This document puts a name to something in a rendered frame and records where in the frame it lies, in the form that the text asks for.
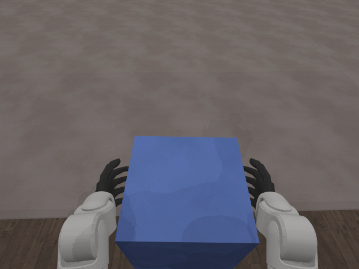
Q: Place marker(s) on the robot right hand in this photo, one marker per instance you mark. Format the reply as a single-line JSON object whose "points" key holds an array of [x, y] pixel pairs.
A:
{"points": [[262, 181]]}

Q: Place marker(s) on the robot left hand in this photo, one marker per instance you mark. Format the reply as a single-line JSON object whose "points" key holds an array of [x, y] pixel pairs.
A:
{"points": [[107, 183]]}

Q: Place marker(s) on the left robot forearm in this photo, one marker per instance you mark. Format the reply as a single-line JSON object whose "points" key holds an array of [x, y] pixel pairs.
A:
{"points": [[83, 241]]}

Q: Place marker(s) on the carton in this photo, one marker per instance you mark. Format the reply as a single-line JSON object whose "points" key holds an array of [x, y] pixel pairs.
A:
{"points": [[186, 204]]}

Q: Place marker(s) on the right robot forearm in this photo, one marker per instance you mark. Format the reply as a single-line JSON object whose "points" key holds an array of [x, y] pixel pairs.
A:
{"points": [[291, 241]]}

